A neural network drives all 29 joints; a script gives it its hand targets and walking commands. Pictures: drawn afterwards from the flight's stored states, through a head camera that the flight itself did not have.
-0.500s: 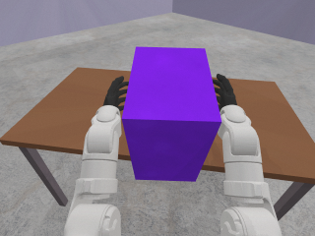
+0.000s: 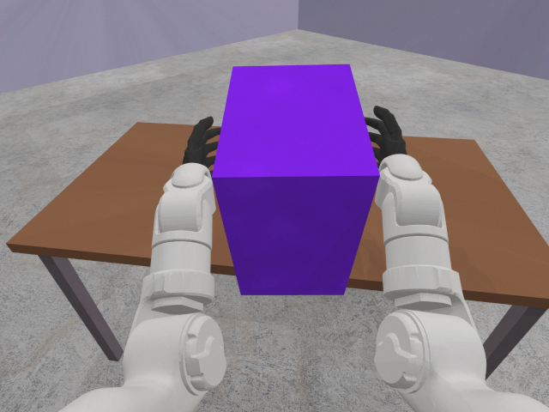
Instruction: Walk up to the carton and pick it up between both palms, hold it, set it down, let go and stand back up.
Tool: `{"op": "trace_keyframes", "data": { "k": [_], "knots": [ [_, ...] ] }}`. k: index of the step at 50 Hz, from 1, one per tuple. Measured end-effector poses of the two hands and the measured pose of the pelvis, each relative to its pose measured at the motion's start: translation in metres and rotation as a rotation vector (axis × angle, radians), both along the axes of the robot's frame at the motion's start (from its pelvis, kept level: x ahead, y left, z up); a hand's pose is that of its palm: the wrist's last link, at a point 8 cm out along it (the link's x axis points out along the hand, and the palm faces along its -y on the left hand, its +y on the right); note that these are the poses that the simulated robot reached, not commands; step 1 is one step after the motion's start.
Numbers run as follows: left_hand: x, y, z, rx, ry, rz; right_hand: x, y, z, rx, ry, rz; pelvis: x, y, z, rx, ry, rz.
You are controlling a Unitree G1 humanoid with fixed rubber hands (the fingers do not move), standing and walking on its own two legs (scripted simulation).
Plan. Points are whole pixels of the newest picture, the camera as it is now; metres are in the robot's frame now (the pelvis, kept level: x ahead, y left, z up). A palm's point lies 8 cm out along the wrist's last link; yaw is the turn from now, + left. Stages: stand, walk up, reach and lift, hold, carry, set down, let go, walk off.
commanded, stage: hold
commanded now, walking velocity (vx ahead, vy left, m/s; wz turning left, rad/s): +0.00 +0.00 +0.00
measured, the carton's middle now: (291, 187) +0.43 +0.01 +0.17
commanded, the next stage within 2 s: none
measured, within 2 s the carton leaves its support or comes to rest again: neither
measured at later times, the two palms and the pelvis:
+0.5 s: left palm (205, 209) +0.36 +0.14 +0.17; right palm (391, 207) +0.36 -0.13 +0.18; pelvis +0.03 +0.00 +0.01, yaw +0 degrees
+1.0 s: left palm (198, 168) +0.39 +0.15 +0.22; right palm (382, 163) +0.41 -0.12 +0.22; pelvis +0.00 +0.00 +0.00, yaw +1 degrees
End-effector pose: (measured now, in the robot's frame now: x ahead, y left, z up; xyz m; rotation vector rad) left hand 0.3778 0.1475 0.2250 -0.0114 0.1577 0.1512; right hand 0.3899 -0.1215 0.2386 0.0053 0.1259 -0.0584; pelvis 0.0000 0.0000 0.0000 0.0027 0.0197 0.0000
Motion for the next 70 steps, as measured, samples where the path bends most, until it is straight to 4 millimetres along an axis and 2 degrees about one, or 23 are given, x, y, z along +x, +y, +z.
{"op": "trace_keyframes", "data": {
  "k": [3, 7, 12, 16, 20, 24, 26, 29, 33, 36, 42, 46, 51, 57, 61, 65, 70],
  "knots": [
    [0.006, 0.005, -0.002, -0.010, -0.006, 0.010, 0.009, 0.005, -0.003, 0.007, -0.004, 0.013, 0.001, 0.000, 0.000, 0.000, 0.004, 0.008],
    [0.016, 0.009, -0.015, -0.002, 0.039, 0.012, 0.020, 0.008, -0.017, -0.001, 0.045, 0.018, 0.006, -0.001, 0.001, -0.002, 0.019, 0.019],
    [0.024, 0.004, -0.020, 0.020, 0.034, 0.004, 0.025, 0.005, -0.026, -0.014, 0.041, -0.005, 0.017, -0.002, 0.005, -0.002, 0.052, 0.020],
    [0.015, -0.003, -0.015, 0.066, -0.004, -0.020, 0.011, -0.002, -0.023, -0.057, -0.001, -0.015, 0.031, -0.002, 0.009, -0.001, 0.036, 0.011],
    [-0.002, -0.008, -0.029, 0.082, 0.043, -0.046, -0.010, -0.009, -0.038, -0.075, 0.045, -0.005, 0.041, -0.001, 0.010, -0.001, -0.023, -0.003],
    [-0.017, -0.008, -0.053, 0.051, 0.122, -0.040, -0.024, -0.010, -0.058, -0.046, 0.122, 0.013, 0.036, -0.001, 0.010, -0.002, -0.071, -0.009],
    [-0.022, -0.007, -0.057, 0.043, 0.134, -0.034, -0.027, -0.008, -0.061, -0.036, 0.134, 0.009, 0.030, -0.001, 0.009, -0.002, -0.073, -0.006],
    [-0.023, -0.008, -0.051, 0.034, 0.121, -0.025, -0.029, -0.007, -0.055, -0.043, 0.122, -0.016, 0.019, -0.002, 0.008, -0.002, -0.060, 0.001],
    [-0.017, -0.010, -0.030, 0.030, 0.077, -0.026, -0.025, -0.008, -0.033, -0.047, 0.079, -0.040, 0.006, -0.002, 0.005, -0.001, -0.020, 0.005],
    [-0.012, -0.009, -0.016, 0.033, 0.063, -0.029, -0.020, -0.008, -0.020, -0.044, 0.066, -0.035, 0.001, -0.002, 0.004, 0.000, -0.001, 0.000],
    [-0.004, -0.003, -0.001, 0.002, 0.031, -0.010, -0.007, -0.002, -0.006, -0.010, 0.041, -0.010, -0.005, 0.000, 0.000, 0.006, 0.004, -0.003],
    [0.003, 0.002, 0.002, -0.001, 0.008, 0.001, 0.003, 0.002, -0.005, 0.005, 0.019, 0.009, -0.006, 0.000, -0.002, 0.000, 0.009, 0.006],
    [0.020, 0.005, -0.010, -0.019, 0.056, 0.001, 0.020, 0.004, -0.016, 0.003, 0.070, 0.012, -0.003, -0.002, -0.002, -0.004, 0.030, 0.019],
    [0.032, 0.000, -0.007, 0.014, 0.009, -0.012, 0.029, 0.001, -0.014, -0.012, 0.022, -0.012, 0.013, -0.003, 0.004, -0.002, 0.069, 0.016],
    [0.024, -0.003, -0.007, 0.071, -0.004, -0.028, 0.018, -0.003, -0.017, -0.065, 0.005, -0.009, 0.031, -0.002, 0.009, -0.001, 0.041, 0.004],
    [0.005, -0.005, -0.024, 0.079, 0.045, -0.040, -0.003, -0.006, -0.037, -0.064, 0.056, -0.001, 0.044, 0.000, 0.010, -0.001, -0.023, -0.004],
    [-0.023, -0.004, -0.047, 0.037, 0.106, -0.016, -0.026, -0.004, -0.055, -0.051, 0.114, 0.013, 0.041, 0.001, 0.010, -0.002, -0.073, -0.010]
  ]
}}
